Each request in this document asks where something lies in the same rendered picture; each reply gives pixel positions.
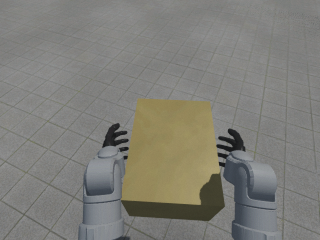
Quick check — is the robot left forearm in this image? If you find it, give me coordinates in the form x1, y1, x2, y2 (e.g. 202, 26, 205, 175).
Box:
78, 146, 126, 240

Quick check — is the robot right hand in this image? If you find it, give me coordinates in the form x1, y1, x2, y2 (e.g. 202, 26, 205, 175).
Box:
216, 128, 246, 167

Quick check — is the carton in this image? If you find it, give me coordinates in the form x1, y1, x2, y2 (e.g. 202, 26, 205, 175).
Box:
121, 98, 225, 221

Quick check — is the robot right forearm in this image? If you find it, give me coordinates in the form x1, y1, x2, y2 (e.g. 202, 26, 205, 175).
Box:
223, 150, 282, 240

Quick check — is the robot left hand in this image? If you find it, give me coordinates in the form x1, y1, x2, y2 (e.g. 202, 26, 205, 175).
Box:
102, 123, 129, 160

